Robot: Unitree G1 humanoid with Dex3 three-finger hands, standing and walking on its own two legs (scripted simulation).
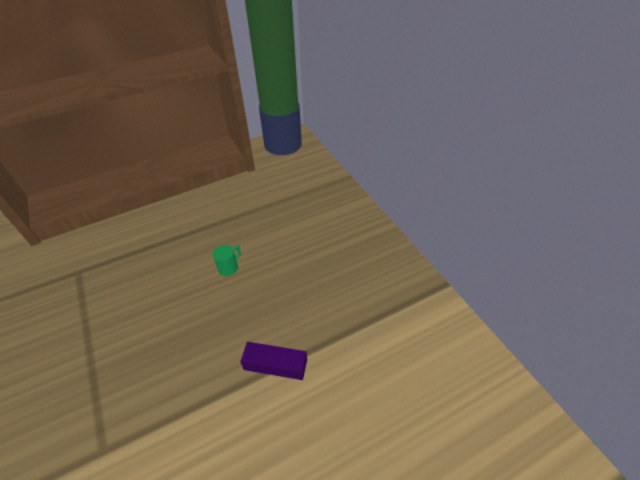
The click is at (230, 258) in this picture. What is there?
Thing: mug
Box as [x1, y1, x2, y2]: [213, 245, 240, 275]
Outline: 238,245 233,248 227,245 222,245 214,250 213,257 218,271 221,274 230,275 236,271 237,264 235,259 240,255
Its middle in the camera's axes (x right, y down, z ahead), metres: -0.37 +0.05 +1.57
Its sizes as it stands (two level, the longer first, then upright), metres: 0.115 0.081 0.097
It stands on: the floor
